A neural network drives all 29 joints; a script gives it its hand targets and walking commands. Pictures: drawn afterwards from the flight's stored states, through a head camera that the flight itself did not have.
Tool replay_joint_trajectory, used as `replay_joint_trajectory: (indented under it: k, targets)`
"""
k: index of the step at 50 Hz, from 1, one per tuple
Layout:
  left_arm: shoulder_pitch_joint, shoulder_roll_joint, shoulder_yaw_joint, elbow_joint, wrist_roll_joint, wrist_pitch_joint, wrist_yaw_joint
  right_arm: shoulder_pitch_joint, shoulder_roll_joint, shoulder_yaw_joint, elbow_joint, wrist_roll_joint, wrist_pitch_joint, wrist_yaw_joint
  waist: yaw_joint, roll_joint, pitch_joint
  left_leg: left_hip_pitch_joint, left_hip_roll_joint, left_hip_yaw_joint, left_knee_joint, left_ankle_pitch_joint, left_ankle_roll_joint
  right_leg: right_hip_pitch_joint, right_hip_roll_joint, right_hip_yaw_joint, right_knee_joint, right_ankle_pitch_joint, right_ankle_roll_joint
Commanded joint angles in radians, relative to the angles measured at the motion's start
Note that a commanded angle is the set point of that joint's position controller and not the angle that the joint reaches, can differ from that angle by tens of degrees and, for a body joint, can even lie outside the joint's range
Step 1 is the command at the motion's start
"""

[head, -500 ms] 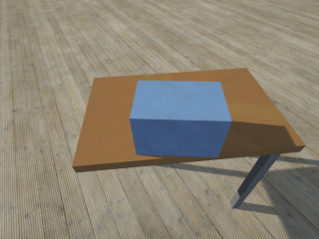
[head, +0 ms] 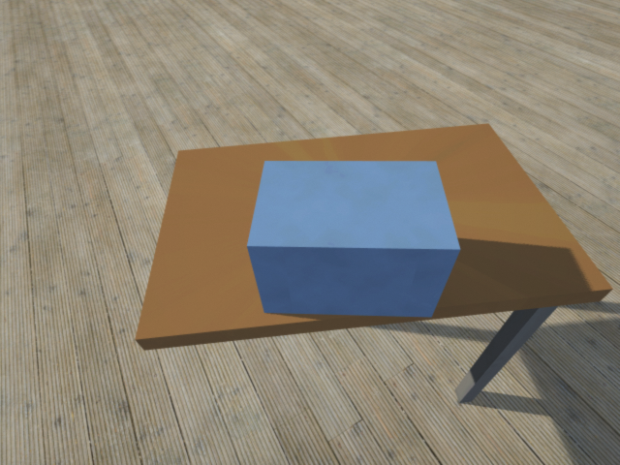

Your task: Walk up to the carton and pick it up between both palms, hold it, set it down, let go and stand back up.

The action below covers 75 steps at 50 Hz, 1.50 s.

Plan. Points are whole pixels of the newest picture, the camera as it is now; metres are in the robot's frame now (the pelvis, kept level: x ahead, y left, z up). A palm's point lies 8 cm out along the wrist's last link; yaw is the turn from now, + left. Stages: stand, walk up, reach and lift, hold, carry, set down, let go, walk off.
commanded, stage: walk up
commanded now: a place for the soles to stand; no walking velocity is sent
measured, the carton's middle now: (347, 238) +0.44 -0.04 +0.01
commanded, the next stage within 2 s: reach and lift in 1.42 s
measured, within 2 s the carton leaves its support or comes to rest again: neither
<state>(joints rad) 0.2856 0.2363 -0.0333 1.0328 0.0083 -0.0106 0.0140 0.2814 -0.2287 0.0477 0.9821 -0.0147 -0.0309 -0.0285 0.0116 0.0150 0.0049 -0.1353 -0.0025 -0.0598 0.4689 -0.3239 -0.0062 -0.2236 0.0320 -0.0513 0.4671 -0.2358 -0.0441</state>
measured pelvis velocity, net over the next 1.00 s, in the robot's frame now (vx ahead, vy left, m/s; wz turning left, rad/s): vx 0.01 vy -0.01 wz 0.04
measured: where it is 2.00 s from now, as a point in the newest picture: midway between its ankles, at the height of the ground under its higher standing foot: outside the picture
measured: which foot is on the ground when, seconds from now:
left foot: down 0.00-1.00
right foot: down 0.00-1.00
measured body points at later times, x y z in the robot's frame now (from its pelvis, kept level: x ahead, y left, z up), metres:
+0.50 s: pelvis +0.00 +0.00 +0.00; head +0.00 -0.01 +0.45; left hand +0.02 +0.26 -0.15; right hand +0.03 -0.25 -0.15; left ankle -0.05 +0.13 -0.74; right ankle +0.01 -0.09 -0.74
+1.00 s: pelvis +0.01 -0.01 +0.00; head +0.03 -0.01 +0.45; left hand +0.02 +0.26 -0.15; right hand +0.04 -0.26 -0.15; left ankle -0.05 +0.13 -0.74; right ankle +0.01 -0.09 -0.74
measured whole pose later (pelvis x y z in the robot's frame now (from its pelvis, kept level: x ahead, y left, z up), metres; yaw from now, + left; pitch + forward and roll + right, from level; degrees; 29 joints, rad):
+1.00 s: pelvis +0.01 -0.01 +0.00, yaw +2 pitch -1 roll -1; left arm 0.27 0.26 -0.03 1.06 0.01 0.00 0.02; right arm 0.31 -0.25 0.06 1.01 -0.02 -0.03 -0.04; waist 0.01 0.02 0.04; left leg -0.12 0.01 -0.10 0.49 -0.35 -0.02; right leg -0.19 0.04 -0.09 0.47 -0.27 -0.06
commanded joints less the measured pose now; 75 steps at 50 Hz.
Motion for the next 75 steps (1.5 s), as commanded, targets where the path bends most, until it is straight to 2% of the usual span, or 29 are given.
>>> replay_joint_trajectory:
  k: [1,3,6,15,20,23,25,27,28,30,31,32,33,36,41,44,49,55,58,60,62,63,66,68,71,72,73,74,75]
  targets:
    - [0.054,0.129,0.022,-0.017,-0.002,-0.010,0.006,0.067,-0.123,-0.018,-0.020,0.000,-0.009,-0.010,-0.003,-0.011,-0.029,-0.051,0.101,-0.058,-0.037,0.339,0.054,0.105,-0.128,0.120,-0.028,0.345,-0.027]
    - [0.054,0.129,0.020,-0.012,-0.001,-0.007,0.008,0.041,-0.118,-0.018,-0.025,0.002,-0.004,-0.010,0.001,0.007,-0.007,-0.050,0.100,-0.063,-0.030,0.352,0.055,0.098,-0.128,0.119,-0.029,0.358,-0.027]
    - [0.034,0.135,0.023,-0.014,0.001,-0.002,0.007,0.032,-0.116,-0.019,-0.023,-0.001,0.002,-0.011,-0.003,-0.019,0.013,-0.059,0.095,-0.054,-0.041,0.296,0.051,0.076,-0.130,0.118,-0.044,0.307,-0.026]
    - [0.018,0.135,0.024,-0.008,0.001,0.005,0.008,0.016,-0.119,-0.012,-0.005,-0.001,0.007,-0.011,0.002,0.030,0.047,-0.080,0.090,-0.054,-0.064,0.208,0.049,0.087,-0.132,0.141,-0.082,0.209,-0.029]
    - [0.012,0.143,0.020,-0.002,-0.006,0.005,0.007,0.033,-0.123,-0.011,0.001,0.000,0.006,-0.010,-0.003,-0.019,0.058,-0.092,0.093,-0.061,-0.087,0.153,0.050,0.083,-0.122,0.139,-0.105,0.101,-0.019]
    - [0.018,0.136,0.014,0.006,-0.008,0.003,0.008,0.026,-0.127,-0.013,0.011,0.002,0.003,-0.008,0.000,-0.016,0.056,-0.089,0.079,-0.056,-0.090,0.138,0.057,0.073,-0.125,0.151,-0.119,0.108,-0.016]
    - [0.010,0.146,0.018,0.013,-0.010,0.005,0.009,0.043,-0.105,-0.004,0.014,0.001,0.005,-0.006,-0.008,-0.026,0.081,-0.104,0.074,-0.058,-0.091,0.094,0.052,0.053,-0.125,0.158,-0.135,0.038,-0.019]
    - [0.026,0.147,0.017,0.019,-0.008,0.005,0.009,0.041,-0.130,-0.008,0.015,-0.004,0.002,-0.006,-0.002,-0.009,0.078,-0.099,0.083,-0.063,-0.108,0.120,0.055,0.072,-0.121,0.149,-0.132,0.061,-0.012]
    - [0.028,0.165,0.027,0.016,0.005,0.006,0.006,0.080,-0.135,-0.013,0.019,-0.008,-0.001,-0.007,-0.007,-0.034,0.060,-0.101,0.085,-0.075,-0.112,0.082,0.060,0.085,-0.109,0.118,-0.113,-0.006,-0.010]
    - [0.018,0.153,0.026,0.008,0.007,0.007,0.004,0.076,-0.133,-0.013,0.019,-0.009,-0.002,-0.007,-0.014,0.013,0.078,-0.101,0.089,-0.087,-0.117,0.045,0.069,0.062,-0.112,0.132,-0.109,-0.057,-0.014]
    - [0.031,0.156,0.028,0.012,0.002,0.005,0.003,0.062,-0.137,-0.013,0.020,-0.012,-0.003,-0.008,0.006,-0.012,0.077,-0.089,0.090,-0.086,-0.110,0.072,0.066,0.052,-0.099,0.117,-0.113,-0.032,-0.007]
    - [0.032,0.152,0.028,0.014,0.008,0.004,0.004,0.061,-0.143,-0.016,0.014,-0.007,-0.004,-0.008,-0.004,0.017,0.078,-0.110,0.092,-0.088,-0.107,0.088,0.064,0.076,-0.102,0.122,-0.103,-0.005,-0.011]
    - [0.048,0.147,0.027,0.018,0.003,0.004,0.004,0.051,-0.139,-0.019,0.012,-0.006,-0.003,-0.008,0.008,-0.012,0.076,-0.120,0.083,-0.078,-0.095,0.100,0.063,0.078,-0.108,0.120,-0.105,0.007,-0.008]
    - [0.031,0.147,0.023,0.015,0.001,0.007,0.005,0.076,-0.116,-0.007,0.016,-0.009,-0.003,-0.008,0.002,-0.017,0.111,-0.133,0.081,-0.086,-0.090,0.093,0.062,0.069,-0.115,0.137,-0.110,-0.006,-0.021]
    - [0.053,0.157,0.029,0.017,0.004,0.004,0.006,0.092,-0.134,-0.013,0.010,-0.007,-0.004,-0.008,-0.001,0.033,0.064,-0.113,0.081,-0.089,-0.075,0.149,0.063,0.079,-0.116,0.109,-0.083,0.060,-0.015]
    - [0.043,0.160,0.025,0.012,0.006,0.000,0.007,0.097,-0.128,-0.010,0.008,-0.007,-0.008,-0.010,-0.003,0.026,0.048,-0.096,0.085,-0.094,-0.050,0.272,0.062,0.100,-0.123,0.099,-0.051,0.181,-0.023]
    - [0.050,0.165,0.030,0.013,0.006,0.004,0.008,0.098,-0.127,-0.004,-0.002,-0.010,-0.004,-0.015,-0.004,-0.008,0.016,-0.117,0.080,-0.077,-0.002,0.292,0.053,0.167,-0.144,0.104,-0.041,0.292,-0.042]
    - [0.054,0.170,0.031,0.006,0.004,0.012,0.009,0.095,-0.128,-0.006,-0.013,-0.011,0.002,-0.019,-0.005,-0.030,0.036,-0.119,0.081,-0.089,0.007,0.280,0.055,0.140,-0.141,0.084,-0.045,0.272,-0.042]
    - [0.033,0.169,0.033,-0.005,0.002,0.016,0.006,0.089,-0.144,-0.011,-0.014,-0.008,0.002,-0.020,-0.007,0.021,0.070,-0.122,0.082,-0.100,-0.012,0.248,0.055,0.098,-0.134,0.073,-0.051,0.186,-0.037]
    - [0.035,0.169,0.030,-0.005,0.006,0.014,0.007,0.084,-0.136,-0.010,-0.016,-0.010,0.001,-0.016,-0.004,-0.002,0.059,-0.117,0.085,-0.110,-0.010,0.280,0.059,0.109,-0.129,0.068,-0.044,0.216,-0.031]
    - [0.042,0.173,0.031,-0.011,0.010,0.012,0.005,0.084,-0.136,-0.015,-0.019,-0.004,0.000,-0.017,-0.008,0.034,0.037,-0.110,0.082,-0.117,-0.015,0.259,0.064,0.108,-0.134,0.071,-0.046,0.165,-0.028]
    - [0.034,0.166,0.030,-0.005,0.010,0.014,0.005,0.080,-0.139,-0.012,-0.017,-0.005,0.000,-0.016,-0.006,0.001,0.059,-0.121,0.089,-0.132,-0.022,0.250,0.065,0.113,-0.130,0.069,-0.048,0.159,-0.025]
    - [0.029,0.174,0.033,-0.015,0.012,0.010,0.003,0.084,-0.139,-0.018,-0.018,-0.003,0.000,-0.016,-0.015,0.031,0.025,-0.105,0.080,-0.115,-0.013,0.278,0.061,0.122,-0.135,0.068,-0.045,0.183,-0.030]
    - [0.027,0.173,0.028,-0.012,0.009,0.013,0.004,0.084,-0.123,-0.014,-0.017,-0.003,-0.001,-0.017,-0.012,0.004,0.032,-0.095,0.082,-0.130,-0.014,0.278,0.062,0.125,-0.138,0.066,-0.044,0.189,-0.030]
    - [0.025,0.167,0.028,-0.011,0.008,0.016,0.003,0.082,-0.146,-0.017,-0.020,-0.003,0.000,-0.015,-0.003,0.044,0.046,-0.129,0.087,-0.152,-0.035,0.238,0.066,0.111,-0.126,0.065,-0.039,0.119,-0.028]
    - [-0.784,0.265,0.067,-0.429,-0.031,0.209,-0.013,-0.729,-0.089,-0.188,-0.189,-0.101,-0.058,0.031,-0.067,0.039,-0.019,-0.465,0.070,0.037,0.162,0.058,-0.026,-0.082,-0.088,0.031,0.190,-0.096,-0.003]
    - [-0.637,0.283,0.079,-0.458,-0.033,0.323,0.013,-0.570,-0.116,-0.203,-0.137,-0.137,-0.034,0.063,-0.056,-0.017,0.070,-0.601,0.069,0.086,0.184,-0.112,-0.022,-0.009,-0.107,0.036,0.218,-0.179,0.015]
    - [-0.576,0.240,0.076,-0.485,-0.040,0.399,0.012,-0.520,-0.120,-0.196,-0.190,-0.128,-0.003,0.081,-0.066,-0.071,-0.009,-0.596,0.072,0.102,0.168,-0.136,-0.017,0.065,-0.110,0.037,0.213,-0.179,0.028]
    - [-0.516,0.196,0.064,-0.488,-0.045,0.467,0.004,-0.469,-0.124,-0.206,-0.192,-0.117,0.037,0.095,-0.065,-0.057,-0.089,-0.556,0.067,0.100,0.187,-0.121,-0.027,0.109,-0.126,0.064,0.223,-0.110,0.034]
